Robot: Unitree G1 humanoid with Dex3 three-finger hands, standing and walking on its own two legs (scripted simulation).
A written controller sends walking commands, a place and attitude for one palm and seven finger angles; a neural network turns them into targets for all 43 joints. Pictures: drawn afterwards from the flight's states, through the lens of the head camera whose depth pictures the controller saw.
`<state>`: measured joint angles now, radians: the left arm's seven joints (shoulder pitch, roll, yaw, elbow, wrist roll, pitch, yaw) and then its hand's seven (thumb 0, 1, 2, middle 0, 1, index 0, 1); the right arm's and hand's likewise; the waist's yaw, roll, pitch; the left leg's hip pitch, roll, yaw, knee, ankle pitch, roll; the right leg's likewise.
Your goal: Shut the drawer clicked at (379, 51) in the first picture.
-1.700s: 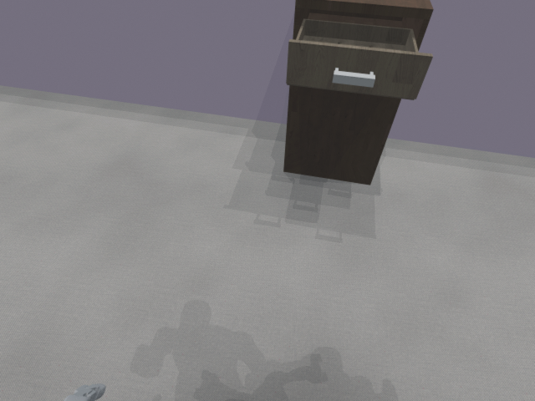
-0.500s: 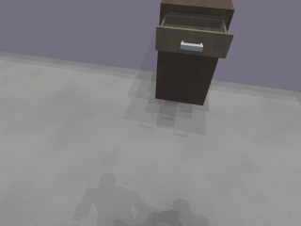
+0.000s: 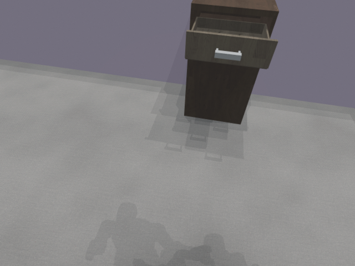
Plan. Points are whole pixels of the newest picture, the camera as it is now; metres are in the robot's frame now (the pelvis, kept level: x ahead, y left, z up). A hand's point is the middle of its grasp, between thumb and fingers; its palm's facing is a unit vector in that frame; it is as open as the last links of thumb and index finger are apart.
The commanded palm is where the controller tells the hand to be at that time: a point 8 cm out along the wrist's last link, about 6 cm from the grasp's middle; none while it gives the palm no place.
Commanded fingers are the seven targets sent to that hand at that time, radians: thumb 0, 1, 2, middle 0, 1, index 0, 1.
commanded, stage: walk to a spot facing it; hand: left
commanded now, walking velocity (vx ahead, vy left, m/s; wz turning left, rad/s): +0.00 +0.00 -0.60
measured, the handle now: (227, 53) +1.05 -0.18 -0.02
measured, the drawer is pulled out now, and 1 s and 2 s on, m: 0.30 0.30 0.30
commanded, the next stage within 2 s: none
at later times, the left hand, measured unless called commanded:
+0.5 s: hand out of the picture +0.02 +0.16 -0.17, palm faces -0.13 -0.97 -0.19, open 7.4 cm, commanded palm none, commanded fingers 0.00 0.90 0.90 -0.20 -0.30 -0.20 -0.30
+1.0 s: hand (151, 172) +0.44 +0.12 -0.16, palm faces -0.51 -0.83 -0.23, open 7.4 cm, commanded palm none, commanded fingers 0.00 0.90 0.90 -0.20 -0.30 -0.20 -0.30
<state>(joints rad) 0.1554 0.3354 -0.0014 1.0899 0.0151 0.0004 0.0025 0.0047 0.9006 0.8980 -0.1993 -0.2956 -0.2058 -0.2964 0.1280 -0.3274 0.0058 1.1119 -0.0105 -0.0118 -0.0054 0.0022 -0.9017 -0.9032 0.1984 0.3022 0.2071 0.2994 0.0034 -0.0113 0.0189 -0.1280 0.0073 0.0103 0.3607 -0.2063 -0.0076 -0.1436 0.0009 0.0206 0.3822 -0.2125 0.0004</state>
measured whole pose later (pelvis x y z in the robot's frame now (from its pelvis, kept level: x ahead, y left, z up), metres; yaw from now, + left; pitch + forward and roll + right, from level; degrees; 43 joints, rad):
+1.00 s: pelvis +0.23 -0.01 +0.00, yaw -33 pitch +1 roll +0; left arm 0.16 0.28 0.11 0.91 0.04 0.03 -0.04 0.01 0.91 0.90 -0.19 -0.29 -0.19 -0.29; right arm 0.35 -0.18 -0.04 1.00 -0.02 -0.08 -0.03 0.00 -0.92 -0.90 0.20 0.30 0.21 0.30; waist -0.01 -0.04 0.03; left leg -0.08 0.07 0.28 0.39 -0.31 0.01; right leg -0.65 -0.09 -0.05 1.05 -0.17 0.02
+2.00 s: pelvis +0.51 -0.21 -0.01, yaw -67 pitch -1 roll -2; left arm 0.22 0.22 0.10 0.93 0.03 0.07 -0.03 0.01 0.91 0.90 -0.19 -0.29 -0.20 -0.30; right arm 0.24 -0.18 -0.04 0.94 -0.02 -0.01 -0.03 0.00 -0.92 -0.90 0.20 0.30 0.21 0.30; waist 0.01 -0.03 0.06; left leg -0.18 0.13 0.30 0.49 -0.28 0.03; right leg -0.54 -0.09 -0.06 1.05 -0.32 0.07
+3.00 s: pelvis +0.47 -0.25 -0.01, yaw -55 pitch +1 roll -1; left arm 0.16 0.22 0.08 0.91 0.01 0.04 0.03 0.01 0.91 0.90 -0.19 -0.29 -0.20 -0.30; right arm 0.23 -0.25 -0.09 0.93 -0.03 0.06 0.00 0.00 -0.90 -0.90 0.20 0.30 0.21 0.30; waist -0.04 0.04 0.05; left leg -0.37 -0.05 -0.11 0.52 -0.16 0.01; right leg -0.28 -0.01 -0.01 0.62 -0.37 0.06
